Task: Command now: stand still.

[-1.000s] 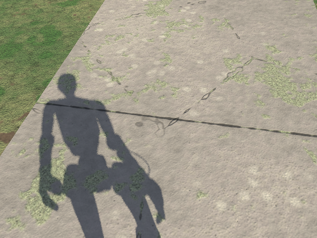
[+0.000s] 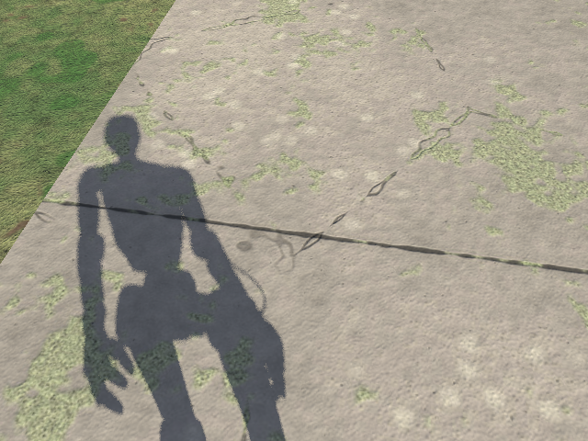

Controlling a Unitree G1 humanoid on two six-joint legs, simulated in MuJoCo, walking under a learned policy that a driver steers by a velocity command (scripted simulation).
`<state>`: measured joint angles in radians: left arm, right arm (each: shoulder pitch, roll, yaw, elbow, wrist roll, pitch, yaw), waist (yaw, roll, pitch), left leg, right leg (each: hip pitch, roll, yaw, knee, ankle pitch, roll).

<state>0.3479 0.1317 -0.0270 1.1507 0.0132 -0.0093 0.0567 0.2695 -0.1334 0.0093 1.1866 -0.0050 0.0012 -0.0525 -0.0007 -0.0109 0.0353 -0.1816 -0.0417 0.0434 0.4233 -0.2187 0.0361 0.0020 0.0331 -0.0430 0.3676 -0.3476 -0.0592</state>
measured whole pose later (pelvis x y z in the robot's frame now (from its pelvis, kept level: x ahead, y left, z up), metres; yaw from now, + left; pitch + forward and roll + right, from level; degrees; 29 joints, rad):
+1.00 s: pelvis +0.17 +0.07 +0.00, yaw +0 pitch -1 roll +1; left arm 0.29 0.19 0.04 1.02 0.03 -0.07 -0.02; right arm 0.35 -0.16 -0.04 1.07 -0.02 -0.08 0.00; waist 0.01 -0.03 0.03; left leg -0.17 -0.06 0.11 0.39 -0.22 0.09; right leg -0.46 -0.06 -0.02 1.15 -0.27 -0.09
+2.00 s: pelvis +0.73 +0.09 -0.01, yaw +0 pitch +0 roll -1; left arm 0.40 0.18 0.05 1.06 0.01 -0.08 0.00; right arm 0.12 -0.20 -0.06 0.92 -0.03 -0.08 0.01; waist 0.03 -0.02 0.07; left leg -0.38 -0.03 0.11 0.54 -0.17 0.10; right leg -0.22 0.01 -0.02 1.09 -0.41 -0.08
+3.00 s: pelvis +1.26 +0.01 -0.01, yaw -26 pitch +2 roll +0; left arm 0.47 0.25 0.07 0.92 0.01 -0.05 0.01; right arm -0.01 -0.24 -0.02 0.73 -0.03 -0.04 0.03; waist 0.11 0.03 0.04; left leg -0.59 0.03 -0.02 0.61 -0.07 -0.02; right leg 0.04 0.14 0.21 0.29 -0.35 -0.12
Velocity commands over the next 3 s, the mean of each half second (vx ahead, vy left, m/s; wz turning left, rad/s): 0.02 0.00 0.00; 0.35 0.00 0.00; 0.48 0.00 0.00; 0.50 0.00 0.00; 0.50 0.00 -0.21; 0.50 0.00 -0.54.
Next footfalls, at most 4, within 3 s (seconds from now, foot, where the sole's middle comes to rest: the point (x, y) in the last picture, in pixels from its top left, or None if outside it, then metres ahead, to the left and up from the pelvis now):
0.80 left None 0.21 0.14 -0.78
1.36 right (325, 428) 0.54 -0.03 -0.78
1.90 left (250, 314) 0.85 0.15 -0.78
2.50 right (311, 230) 1.13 -0.01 -0.78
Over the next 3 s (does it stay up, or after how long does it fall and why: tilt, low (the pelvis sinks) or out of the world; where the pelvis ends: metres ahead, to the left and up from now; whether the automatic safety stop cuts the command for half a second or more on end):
stays up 1.26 0.01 -0.01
